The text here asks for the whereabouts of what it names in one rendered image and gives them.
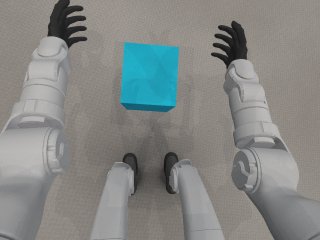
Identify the robot right hand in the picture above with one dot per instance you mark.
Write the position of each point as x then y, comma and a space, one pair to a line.
237, 43

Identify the right robot upper arm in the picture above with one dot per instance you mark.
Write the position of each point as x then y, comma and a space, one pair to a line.
269, 177

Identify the robot right forearm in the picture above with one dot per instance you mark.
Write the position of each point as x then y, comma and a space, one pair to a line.
249, 109

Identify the robot left hand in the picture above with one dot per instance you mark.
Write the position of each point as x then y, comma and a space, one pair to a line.
59, 22

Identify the left robot shin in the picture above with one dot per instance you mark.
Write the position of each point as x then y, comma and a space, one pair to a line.
118, 165

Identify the carton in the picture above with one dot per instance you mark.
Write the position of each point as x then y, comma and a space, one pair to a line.
149, 77

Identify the left robot upper arm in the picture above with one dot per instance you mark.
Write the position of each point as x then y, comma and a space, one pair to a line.
30, 160

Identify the robot left forearm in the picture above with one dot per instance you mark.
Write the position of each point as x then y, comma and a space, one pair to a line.
44, 89

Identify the robot left thigh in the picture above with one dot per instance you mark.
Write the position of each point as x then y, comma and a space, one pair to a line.
111, 219

